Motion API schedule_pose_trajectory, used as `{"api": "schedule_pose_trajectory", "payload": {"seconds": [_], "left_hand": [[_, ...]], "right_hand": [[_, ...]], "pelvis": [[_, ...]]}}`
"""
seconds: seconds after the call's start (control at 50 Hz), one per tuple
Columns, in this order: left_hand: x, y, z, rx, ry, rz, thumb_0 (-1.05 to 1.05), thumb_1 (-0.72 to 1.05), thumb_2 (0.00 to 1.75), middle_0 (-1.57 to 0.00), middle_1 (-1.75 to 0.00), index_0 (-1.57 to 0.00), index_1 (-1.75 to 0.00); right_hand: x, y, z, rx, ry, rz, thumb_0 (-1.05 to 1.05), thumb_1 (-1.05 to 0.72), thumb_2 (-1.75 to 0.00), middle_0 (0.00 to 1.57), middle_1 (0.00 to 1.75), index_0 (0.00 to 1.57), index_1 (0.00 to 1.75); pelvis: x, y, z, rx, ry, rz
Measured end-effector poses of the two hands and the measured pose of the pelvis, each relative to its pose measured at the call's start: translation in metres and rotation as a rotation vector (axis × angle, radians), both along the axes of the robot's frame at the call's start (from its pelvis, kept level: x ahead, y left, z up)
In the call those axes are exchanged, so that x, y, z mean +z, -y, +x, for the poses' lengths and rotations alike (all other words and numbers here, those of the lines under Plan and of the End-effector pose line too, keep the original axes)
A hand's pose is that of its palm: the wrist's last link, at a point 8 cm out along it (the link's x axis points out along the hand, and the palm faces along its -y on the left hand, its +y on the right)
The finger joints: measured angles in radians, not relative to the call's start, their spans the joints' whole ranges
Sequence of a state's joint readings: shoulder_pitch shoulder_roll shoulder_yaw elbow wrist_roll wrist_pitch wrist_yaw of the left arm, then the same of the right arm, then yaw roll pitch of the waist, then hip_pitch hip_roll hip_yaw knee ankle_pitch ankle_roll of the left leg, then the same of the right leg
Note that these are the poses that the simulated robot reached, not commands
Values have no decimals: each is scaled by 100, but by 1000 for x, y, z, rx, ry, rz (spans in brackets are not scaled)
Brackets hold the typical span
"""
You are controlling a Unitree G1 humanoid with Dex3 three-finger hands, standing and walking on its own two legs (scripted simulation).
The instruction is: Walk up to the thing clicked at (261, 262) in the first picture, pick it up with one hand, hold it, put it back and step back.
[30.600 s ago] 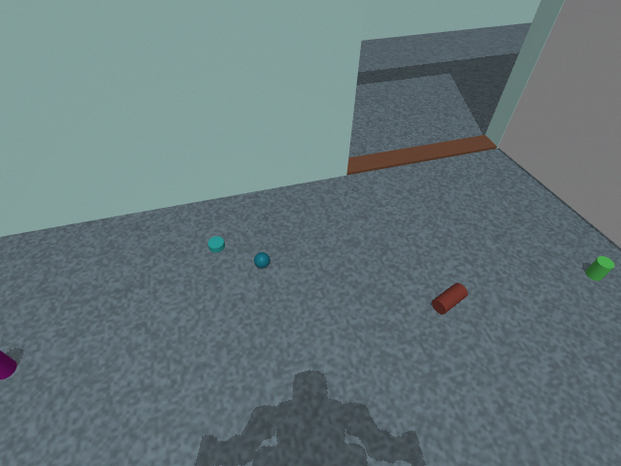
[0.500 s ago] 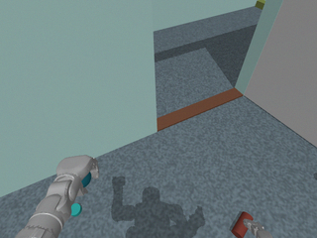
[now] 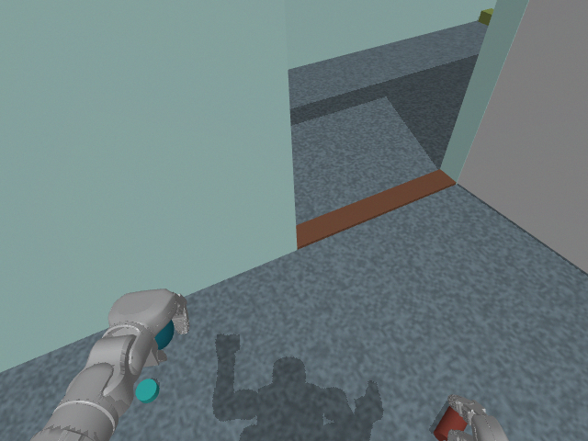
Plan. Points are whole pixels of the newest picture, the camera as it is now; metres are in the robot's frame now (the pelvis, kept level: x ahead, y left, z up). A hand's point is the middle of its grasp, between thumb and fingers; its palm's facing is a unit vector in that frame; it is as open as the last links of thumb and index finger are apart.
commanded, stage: hold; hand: left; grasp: from above
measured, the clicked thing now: (152, 330) +0.31 +0.23 -0.06
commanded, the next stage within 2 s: crouch in 0.92 s
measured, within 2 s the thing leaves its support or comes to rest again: neither
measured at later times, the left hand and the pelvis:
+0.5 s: hand (149, 343) +0.28 +0.22 -0.03, palm faces -0.44 -0.06 -0.90, open 7.2 cm; pelvis -0.01 +0.00 +0.00, yaw +0 degrees
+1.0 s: hand (144, 337) +0.29 +0.23 -0.02, palm faces -0.44 -0.06 -0.90, open 7.3 cm; pelvis +0.00 +0.00 +0.00, yaw +0 degrees
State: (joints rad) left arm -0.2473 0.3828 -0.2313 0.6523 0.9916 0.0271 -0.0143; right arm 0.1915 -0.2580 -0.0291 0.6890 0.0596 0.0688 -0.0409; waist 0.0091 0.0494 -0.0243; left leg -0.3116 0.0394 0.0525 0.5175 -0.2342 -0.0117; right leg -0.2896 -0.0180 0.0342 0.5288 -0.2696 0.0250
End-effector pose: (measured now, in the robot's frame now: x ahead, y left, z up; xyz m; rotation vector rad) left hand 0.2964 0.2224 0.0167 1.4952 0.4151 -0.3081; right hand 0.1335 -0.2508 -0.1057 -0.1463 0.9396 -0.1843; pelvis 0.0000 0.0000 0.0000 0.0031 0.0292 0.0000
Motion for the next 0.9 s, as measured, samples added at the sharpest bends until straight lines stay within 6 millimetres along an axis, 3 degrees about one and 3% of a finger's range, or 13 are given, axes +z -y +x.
{"api": "schedule_pose_trajectory", "payload": {"seconds": [0.38, 0.62, 0.9], "left_hand": [[15, -2, -9, -11, 9, -6, 2, 25, 53, -58, -71, -86, -74], [12, -1, -12, -15, 0, -11, 2, 25, 54, -58, -71, -85, -74], [17, -8, -4, -8, 12, -1, 2, 23, 56, -59, -70, -85, -74]], "right_hand": [[6, -6, 7, 12, 41, 8, 1, -90, -89, 20, 30, 20, 30], [7, -11, 13, 17, 46, 16, 1, -90, -89, 20, 30, 20, 30], [7, -9, 15, 6, 29, 9, 1, -90, -90, 20, 30, 20, 30]], "pelvis": [[3, 0, -6, -3, 24, 1], [3, -1, -5, -3, 23, 1], [4, -2, 1, -2, 21, 0]]}}
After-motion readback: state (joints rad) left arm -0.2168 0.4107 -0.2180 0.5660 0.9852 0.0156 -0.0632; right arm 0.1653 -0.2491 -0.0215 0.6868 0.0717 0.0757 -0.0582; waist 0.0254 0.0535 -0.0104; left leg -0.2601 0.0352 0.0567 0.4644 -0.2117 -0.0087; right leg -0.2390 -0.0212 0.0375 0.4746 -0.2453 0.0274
